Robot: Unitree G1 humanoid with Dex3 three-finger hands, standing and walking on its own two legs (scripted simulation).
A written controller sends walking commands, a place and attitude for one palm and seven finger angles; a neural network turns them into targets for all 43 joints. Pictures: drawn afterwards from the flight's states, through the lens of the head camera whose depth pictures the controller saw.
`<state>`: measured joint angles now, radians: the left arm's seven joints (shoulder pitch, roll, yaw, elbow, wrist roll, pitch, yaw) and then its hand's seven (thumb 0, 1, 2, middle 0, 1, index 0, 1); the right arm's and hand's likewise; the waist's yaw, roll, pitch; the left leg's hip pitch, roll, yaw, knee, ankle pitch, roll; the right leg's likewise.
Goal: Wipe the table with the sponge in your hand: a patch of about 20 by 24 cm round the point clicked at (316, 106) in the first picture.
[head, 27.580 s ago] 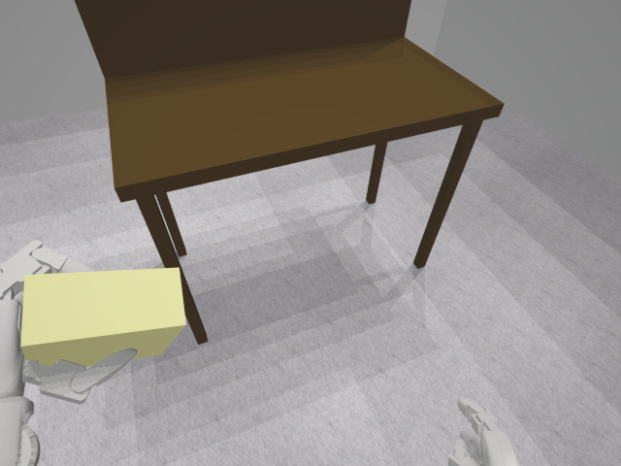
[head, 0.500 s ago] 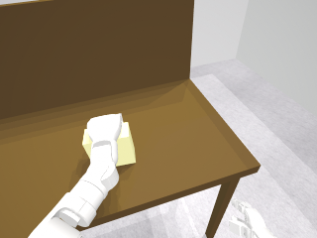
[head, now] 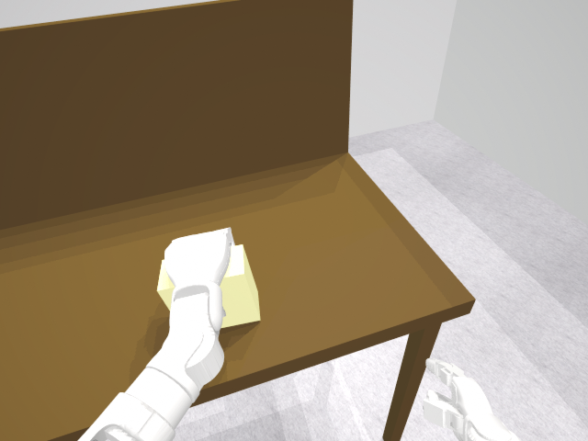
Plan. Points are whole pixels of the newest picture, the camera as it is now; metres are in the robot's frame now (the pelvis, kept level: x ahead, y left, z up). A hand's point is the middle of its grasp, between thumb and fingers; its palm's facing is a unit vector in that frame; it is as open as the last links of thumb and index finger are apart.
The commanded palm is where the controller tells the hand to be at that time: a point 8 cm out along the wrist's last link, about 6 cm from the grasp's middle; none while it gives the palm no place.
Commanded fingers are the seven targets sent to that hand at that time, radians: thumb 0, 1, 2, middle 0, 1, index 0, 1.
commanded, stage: wipe back along the third lane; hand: left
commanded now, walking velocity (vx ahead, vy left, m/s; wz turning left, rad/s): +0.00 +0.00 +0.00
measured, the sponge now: (216, 298) +0.32 +0.17 +0.03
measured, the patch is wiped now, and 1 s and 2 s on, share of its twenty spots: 1.00 1.00 1.00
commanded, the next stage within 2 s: slide back across to the middle lane in 0.12 s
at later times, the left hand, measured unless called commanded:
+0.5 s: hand (206, 292) +0.30 +0.17 +0.08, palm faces +0.07 -0.14 -0.99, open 10.1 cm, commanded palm +0.25 +0.17 +0.13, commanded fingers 0.00 0.10 1.30 -1.20 -1.60 -1.20 -1.60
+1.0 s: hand (168, 311) +0.26 +0.21 +0.08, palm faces +0.04 -0.11 -0.99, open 10.1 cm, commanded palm +0.23 +0.22 +0.13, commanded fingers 0.00 0.10 1.30 -1.20 -1.60 -1.20 -1.60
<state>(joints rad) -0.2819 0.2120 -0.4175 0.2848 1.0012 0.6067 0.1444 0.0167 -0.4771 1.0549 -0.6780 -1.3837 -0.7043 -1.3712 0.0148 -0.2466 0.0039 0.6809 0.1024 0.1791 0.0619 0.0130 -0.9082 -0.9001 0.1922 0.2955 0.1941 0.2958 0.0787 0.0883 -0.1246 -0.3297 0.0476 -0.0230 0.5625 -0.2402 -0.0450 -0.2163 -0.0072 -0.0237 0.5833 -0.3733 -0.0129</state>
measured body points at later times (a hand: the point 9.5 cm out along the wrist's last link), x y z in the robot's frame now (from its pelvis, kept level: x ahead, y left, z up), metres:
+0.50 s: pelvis +0.00 -0.01 +0.00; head -0.05 -0.05 +0.45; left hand +0.29 +0.17 +0.13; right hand +0.24 -0.21 -0.07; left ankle +0.03 +0.15 -0.73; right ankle -0.04 -0.11 -0.73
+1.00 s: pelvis -0.01 -0.02 +0.00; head -0.05 -0.07 +0.45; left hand +0.25 +0.21 +0.13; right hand +0.24 -0.23 -0.08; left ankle +0.03 +0.15 -0.73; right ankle -0.04 -0.11 -0.73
